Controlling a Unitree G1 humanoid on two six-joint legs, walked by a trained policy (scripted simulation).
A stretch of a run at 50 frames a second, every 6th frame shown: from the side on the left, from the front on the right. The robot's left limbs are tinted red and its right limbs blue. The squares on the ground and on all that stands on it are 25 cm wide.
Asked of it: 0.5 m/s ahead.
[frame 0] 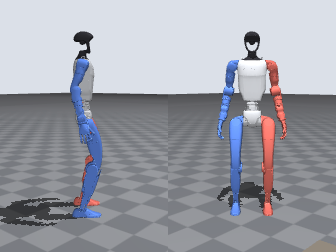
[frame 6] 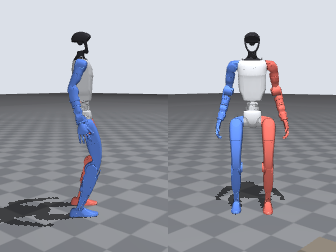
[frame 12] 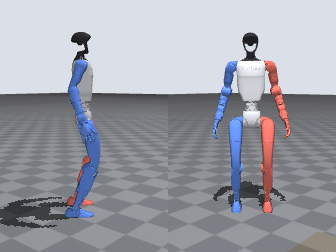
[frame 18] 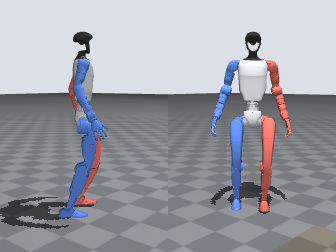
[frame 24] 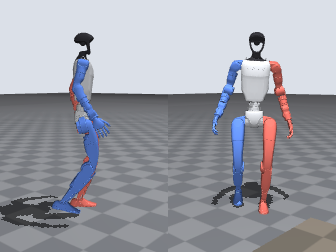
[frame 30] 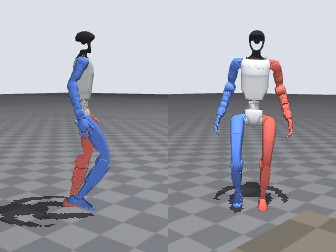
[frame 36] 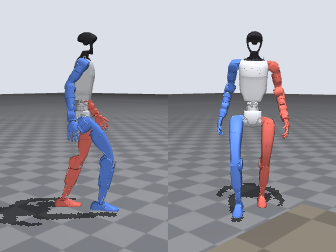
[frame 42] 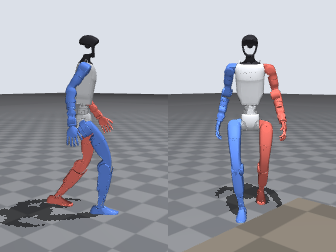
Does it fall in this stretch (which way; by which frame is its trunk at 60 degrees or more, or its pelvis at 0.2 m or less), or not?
no
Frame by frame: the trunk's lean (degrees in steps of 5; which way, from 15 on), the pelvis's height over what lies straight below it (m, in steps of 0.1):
0: 0, 0.8
6: 5, 0.8
12: 5, 0.8
18: 0, 0.8
24: 5, 0.8
30: 5, 0.8
36: 5, 0.8
42: 5, 0.7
